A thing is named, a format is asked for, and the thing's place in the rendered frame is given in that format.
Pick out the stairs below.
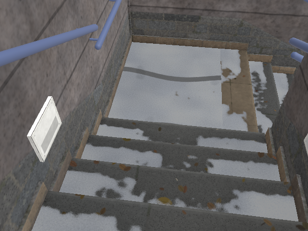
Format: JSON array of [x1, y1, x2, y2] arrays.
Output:
[[32, 116, 308, 231], [248, 61, 295, 134]]

